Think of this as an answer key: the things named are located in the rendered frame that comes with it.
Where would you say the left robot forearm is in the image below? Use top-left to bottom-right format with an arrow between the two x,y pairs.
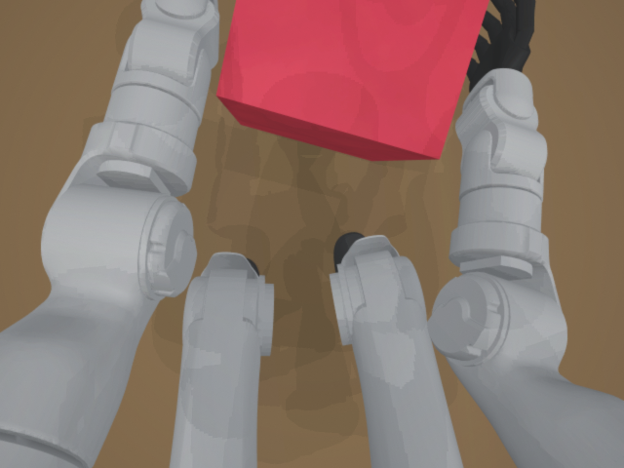
41,0 -> 219,275

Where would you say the carton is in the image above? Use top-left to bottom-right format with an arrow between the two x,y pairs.
216,0 -> 489,161

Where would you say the right robot thigh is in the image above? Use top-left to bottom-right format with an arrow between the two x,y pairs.
330,251 -> 464,468

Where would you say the left robot upper arm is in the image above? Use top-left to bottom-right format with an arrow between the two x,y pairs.
0,183 -> 197,468

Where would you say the robot right hand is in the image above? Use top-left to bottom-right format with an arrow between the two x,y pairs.
466,0 -> 535,93

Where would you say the right robot forearm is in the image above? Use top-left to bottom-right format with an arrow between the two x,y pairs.
448,68 -> 563,312

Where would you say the right robot shin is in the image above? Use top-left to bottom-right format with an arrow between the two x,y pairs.
341,235 -> 427,319

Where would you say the right robot upper arm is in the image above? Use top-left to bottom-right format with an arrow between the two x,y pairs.
427,272 -> 624,468

